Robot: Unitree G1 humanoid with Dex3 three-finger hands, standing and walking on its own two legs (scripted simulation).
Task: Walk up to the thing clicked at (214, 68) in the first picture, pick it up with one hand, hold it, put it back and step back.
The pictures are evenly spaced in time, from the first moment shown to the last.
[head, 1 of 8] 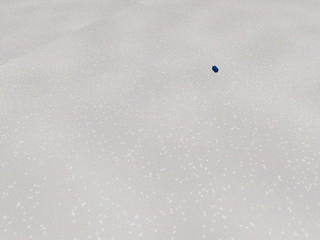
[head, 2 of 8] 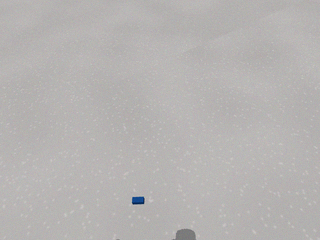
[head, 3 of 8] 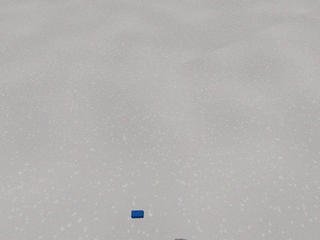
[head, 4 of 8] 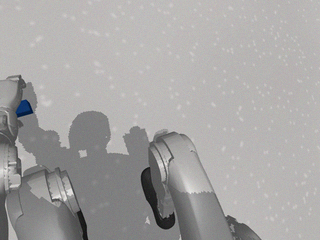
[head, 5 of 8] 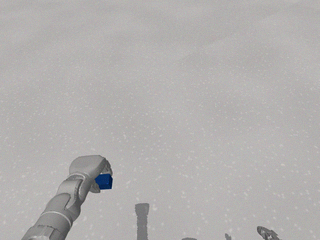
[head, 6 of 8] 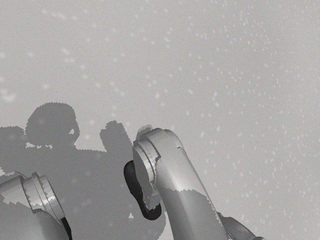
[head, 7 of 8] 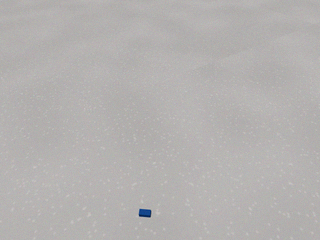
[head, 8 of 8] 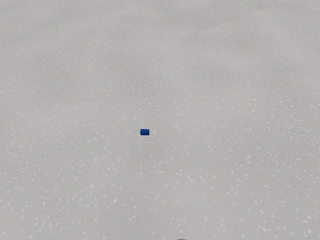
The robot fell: no
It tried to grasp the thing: yes
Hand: left
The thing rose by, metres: 0.69
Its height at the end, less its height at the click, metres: +0.00
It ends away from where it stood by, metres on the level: 0.01
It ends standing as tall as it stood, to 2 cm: yes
